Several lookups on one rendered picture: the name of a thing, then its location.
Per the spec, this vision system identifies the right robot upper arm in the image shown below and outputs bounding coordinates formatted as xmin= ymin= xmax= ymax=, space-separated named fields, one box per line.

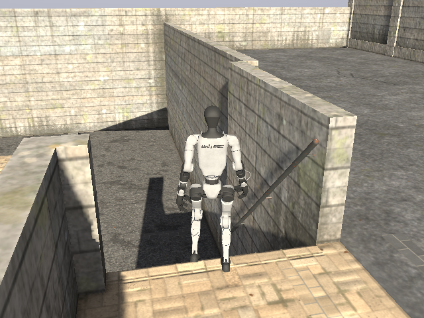
xmin=226 ymin=134 xmax=242 ymax=171

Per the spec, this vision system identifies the robot left hand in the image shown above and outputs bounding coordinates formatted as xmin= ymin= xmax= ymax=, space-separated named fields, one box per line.
xmin=176 ymin=194 xmax=192 ymax=212

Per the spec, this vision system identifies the left robot upper arm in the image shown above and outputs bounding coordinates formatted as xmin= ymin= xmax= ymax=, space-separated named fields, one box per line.
xmin=184 ymin=134 xmax=199 ymax=172

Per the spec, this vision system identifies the right robot forearm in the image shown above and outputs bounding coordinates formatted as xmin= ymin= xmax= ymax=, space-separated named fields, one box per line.
xmin=236 ymin=161 xmax=247 ymax=187

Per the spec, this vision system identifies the left robot forearm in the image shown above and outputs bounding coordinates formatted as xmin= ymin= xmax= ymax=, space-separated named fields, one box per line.
xmin=177 ymin=163 xmax=190 ymax=196

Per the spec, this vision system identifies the right robot shin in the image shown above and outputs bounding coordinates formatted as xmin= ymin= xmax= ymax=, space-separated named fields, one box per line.
xmin=221 ymin=217 xmax=231 ymax=263

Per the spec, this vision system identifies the robot right hand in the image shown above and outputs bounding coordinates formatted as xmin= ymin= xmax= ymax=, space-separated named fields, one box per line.
xmin=234 ymin=185 xmax=248 ymax=199

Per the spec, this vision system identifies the robot torso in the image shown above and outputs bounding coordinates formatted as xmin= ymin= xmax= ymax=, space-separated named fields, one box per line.
xmin=197 ymin=131 xmax=228 ymax=199

